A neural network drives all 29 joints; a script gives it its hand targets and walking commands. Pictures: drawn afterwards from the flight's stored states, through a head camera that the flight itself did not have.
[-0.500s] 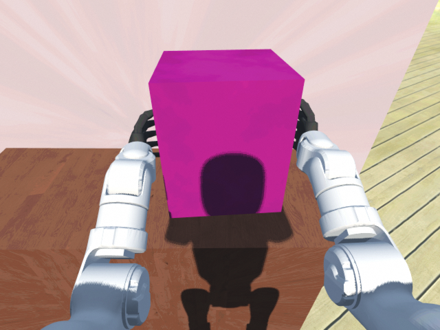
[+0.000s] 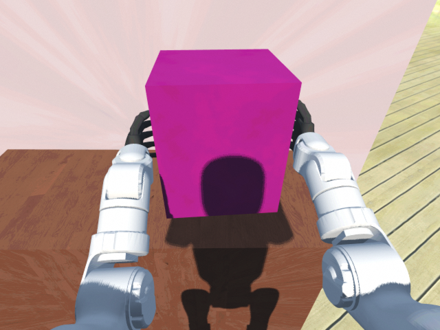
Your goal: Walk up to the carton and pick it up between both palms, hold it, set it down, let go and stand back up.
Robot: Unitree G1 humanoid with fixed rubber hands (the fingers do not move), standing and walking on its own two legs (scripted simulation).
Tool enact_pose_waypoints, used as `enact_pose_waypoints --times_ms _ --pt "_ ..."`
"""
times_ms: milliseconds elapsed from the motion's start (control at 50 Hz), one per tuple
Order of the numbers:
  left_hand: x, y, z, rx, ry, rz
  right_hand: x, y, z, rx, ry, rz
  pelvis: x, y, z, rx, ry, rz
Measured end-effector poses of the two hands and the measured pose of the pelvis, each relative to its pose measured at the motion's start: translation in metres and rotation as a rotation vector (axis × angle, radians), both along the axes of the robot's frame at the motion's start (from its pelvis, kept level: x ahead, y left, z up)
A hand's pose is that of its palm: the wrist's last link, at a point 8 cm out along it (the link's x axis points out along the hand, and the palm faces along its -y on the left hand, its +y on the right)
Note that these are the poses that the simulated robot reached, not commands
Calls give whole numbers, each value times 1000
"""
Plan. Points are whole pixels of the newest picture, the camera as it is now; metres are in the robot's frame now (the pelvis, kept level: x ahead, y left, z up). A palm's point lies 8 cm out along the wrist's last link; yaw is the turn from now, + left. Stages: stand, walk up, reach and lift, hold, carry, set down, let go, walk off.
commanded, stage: set down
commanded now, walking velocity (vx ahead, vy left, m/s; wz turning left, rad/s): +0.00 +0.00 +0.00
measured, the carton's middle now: (218, 131) +0.42 +0.03 +0.22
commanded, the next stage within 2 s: none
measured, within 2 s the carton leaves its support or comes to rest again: neither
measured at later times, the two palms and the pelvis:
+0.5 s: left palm (146, 161) +0.39 +0.18 +0.16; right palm (294, 151) +0.42 -0.12 +0.17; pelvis +0.02 +0.00 +0.00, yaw +0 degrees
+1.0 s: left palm (151, 171) +0.40 +0.17 +0.13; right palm (292, 158) +0.43 -0.12 +0.15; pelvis +0.02 +0.00 +0.00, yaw +0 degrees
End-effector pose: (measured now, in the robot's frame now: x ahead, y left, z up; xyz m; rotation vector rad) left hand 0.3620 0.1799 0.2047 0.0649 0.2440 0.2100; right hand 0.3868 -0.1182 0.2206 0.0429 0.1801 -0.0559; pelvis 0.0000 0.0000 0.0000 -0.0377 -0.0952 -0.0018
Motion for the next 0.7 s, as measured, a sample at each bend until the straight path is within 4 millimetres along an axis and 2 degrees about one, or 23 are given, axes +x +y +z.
enact_pose_waypoints --times_ms 80,200,380,700 --pt "2 1 -4 -6 -6 -1 0 1 -9 41 -5 -11 0 0 0 2 -13 2" --pt "9 1 -21 -3 16 -4 5 1 -32 55 14 -22 1 0 0 3 -19 3" --pt "25 -1 -37 -3 2 -3 21 -2 -48 61 -6 -21 7 -2 1 5 -8 3" --pt "36 2 -63 -17 13 18 42 3 -55 -14 -6 20 23 -4 2 8 15 2"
